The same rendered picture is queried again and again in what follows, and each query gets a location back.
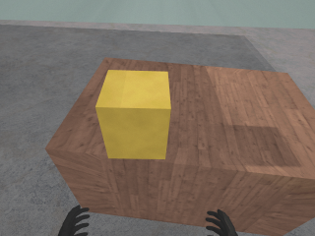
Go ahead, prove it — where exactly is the robot right hand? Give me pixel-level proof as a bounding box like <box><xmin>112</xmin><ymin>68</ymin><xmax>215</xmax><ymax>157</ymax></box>
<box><xmin>206</xmin><ymin>209</ymin><xmax>238</xmax><ymax>236</ymax></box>

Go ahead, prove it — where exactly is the pedestal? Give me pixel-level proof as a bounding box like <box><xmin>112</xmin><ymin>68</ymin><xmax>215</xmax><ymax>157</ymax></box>
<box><xmin>45</xmin><ymin>57</ymin><xmax>315</xmax><ymax>236</ymax></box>

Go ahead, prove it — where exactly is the robot left hand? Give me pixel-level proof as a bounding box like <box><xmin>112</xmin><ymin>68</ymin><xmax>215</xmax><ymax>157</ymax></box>
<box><xmin>58</xmin><ymin>205</ymin><xmax>90</xmax><ymax>236</ymax></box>

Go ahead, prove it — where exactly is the carton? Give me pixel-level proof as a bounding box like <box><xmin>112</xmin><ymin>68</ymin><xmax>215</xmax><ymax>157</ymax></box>
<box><xmin>95</xmin><ymin>70</ymin><xmax>171</xmax><ymax>159</ymax></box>

